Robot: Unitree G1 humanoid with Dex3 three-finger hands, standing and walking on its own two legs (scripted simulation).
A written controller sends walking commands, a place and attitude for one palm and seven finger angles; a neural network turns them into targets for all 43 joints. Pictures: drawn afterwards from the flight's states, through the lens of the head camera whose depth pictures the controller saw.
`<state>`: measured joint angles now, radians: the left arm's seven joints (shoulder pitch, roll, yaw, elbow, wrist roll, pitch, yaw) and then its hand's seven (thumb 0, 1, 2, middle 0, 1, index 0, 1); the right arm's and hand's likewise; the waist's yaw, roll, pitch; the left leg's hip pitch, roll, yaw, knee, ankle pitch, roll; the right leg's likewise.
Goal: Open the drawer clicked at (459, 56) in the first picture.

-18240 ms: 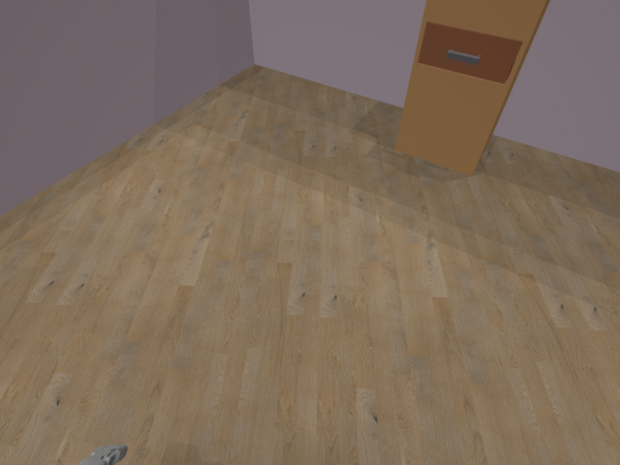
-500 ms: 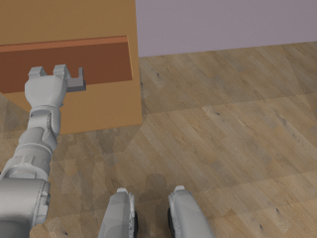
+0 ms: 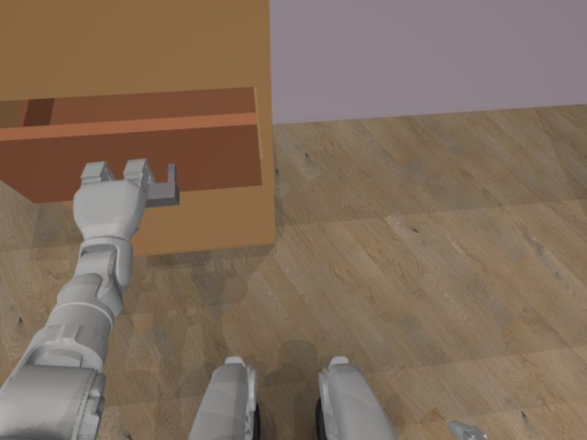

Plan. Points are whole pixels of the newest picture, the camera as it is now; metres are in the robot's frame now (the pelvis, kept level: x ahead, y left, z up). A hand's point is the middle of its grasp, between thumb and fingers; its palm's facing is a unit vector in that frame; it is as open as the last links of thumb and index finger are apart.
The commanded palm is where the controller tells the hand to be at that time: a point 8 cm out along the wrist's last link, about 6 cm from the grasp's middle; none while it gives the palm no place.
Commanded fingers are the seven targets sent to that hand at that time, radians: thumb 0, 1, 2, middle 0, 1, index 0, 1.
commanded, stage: pull the drawer open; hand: left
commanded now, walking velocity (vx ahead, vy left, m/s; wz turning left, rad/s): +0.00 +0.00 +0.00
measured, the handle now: (131, 184) +0.47 +0.25 -0.05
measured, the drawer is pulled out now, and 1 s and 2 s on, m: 0.06 0.13 0.21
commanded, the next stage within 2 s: none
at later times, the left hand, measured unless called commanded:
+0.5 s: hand (126, 239) +0.39 +0.25 -0.07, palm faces -0.03 -0.03 -1.00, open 5.9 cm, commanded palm +0.36 +0.24 -0.02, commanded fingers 0.00 0.90 0.90 -0.40 -1.35 -0.40 -1.35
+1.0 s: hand (125, 264) +0.36 +0.24 -0.07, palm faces -0.03 -0.03 -1.00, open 5.8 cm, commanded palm +0.33 +0.23 -0.02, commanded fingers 0.00 0.90 0.90 -0.40 -1.35 -0.40 -1.35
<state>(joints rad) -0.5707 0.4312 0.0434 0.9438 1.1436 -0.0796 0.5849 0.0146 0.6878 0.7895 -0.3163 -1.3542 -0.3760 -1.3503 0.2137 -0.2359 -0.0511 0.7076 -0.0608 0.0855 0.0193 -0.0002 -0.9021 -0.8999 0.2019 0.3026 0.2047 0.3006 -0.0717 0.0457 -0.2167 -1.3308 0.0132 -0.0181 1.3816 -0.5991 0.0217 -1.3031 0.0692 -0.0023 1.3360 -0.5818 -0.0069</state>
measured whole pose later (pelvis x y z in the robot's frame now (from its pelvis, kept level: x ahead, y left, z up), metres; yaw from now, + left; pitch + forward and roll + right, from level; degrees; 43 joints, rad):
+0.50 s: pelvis -0.01 +0.00 +0.00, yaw +0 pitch +30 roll -2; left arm -0.50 0.40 0.04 0.90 1.14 -0.08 0.61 0.01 0.69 0.81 -0.31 -1.35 -0.37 -1.35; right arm 0.21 -0.23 -0.05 0.72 -0.05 0.08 0.01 0.00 -0.90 -0.90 0.20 0.30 0.20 0.30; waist -0.06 0.05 -0.22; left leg -1.33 0.01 0.00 1.38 -0.58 0.03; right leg -1.31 0.06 0.01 1.35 -0.57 0.00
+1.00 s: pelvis +0.00 +0.00 +0.01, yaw +1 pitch +29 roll -2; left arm -0.34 0.35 0.01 0.79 1.15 -0.07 0.65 0.01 0.68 0.81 -0.31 -1.35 -0.38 -1.35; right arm 0.17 -0.23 -0.06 0.71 -0.06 0.08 0.01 0.00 -0.90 -0.90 0.20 0.30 0.20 0.30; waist -0.03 0.04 -0.22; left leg -1.27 0.01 -0.01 1.35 -0.58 0.02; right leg -1.25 0.06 0.01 1.32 -0.58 -0.01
